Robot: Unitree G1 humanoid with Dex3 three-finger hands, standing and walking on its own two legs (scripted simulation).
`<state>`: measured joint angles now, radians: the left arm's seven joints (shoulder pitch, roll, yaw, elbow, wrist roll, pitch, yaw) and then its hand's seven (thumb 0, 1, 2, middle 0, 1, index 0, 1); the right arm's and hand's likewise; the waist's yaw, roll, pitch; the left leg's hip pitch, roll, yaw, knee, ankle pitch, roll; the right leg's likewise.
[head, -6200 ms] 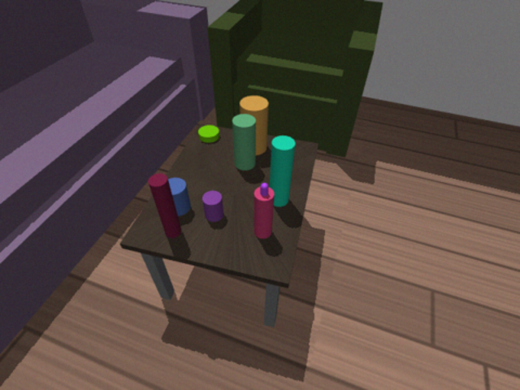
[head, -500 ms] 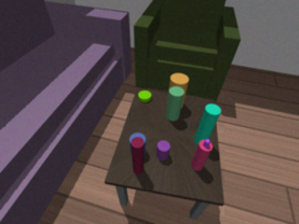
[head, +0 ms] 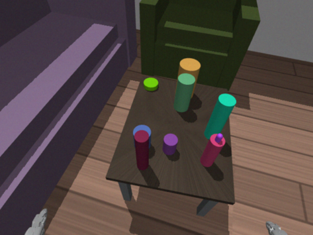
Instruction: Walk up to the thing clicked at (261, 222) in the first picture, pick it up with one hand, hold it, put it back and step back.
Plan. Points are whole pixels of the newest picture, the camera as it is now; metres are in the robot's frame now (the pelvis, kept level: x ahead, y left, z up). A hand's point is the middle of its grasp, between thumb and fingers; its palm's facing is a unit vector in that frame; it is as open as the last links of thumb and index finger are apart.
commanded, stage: go down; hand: right
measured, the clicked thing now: (212, 149) +0.50 -0.23 -0.23
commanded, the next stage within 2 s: none
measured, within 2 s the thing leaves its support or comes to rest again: neither
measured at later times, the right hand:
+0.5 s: hand out of the picture +0.17 -0.26 -0.11, palm faces +0.09 +0.94 -0.32, open 17.4 cm
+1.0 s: hand out of the picture +0.15 -0.28 -0.10, palm faces +0.13 +0.94 -0.32, open 17.4 cm
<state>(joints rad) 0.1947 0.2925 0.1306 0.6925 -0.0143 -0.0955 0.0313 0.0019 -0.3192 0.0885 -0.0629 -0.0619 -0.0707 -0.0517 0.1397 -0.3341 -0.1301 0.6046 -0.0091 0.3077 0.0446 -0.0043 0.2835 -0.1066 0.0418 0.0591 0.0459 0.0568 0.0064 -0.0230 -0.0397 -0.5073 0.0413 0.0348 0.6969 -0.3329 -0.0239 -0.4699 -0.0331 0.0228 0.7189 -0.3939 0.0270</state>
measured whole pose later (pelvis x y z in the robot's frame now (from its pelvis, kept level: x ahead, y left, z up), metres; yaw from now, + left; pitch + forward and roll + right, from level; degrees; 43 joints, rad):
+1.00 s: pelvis +0.00 +0.00 -0.03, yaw -1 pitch +11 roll +2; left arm 0.43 0.26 0.07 0.27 -0.03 -0.09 0.12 -0.01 -0.51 0.04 -0.06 -0.06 -0.07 -0.05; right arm 0.36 -0.39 -0.23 0.14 0.04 0.48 0.11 -0.01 0.52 -0.04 0.04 0.06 0.05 0.05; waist 0.01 -0.01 -0.16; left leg -0.67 0.05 0.05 0.92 -0.44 -0.03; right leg -0.65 -0.03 0.05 0.97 -0.51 0.02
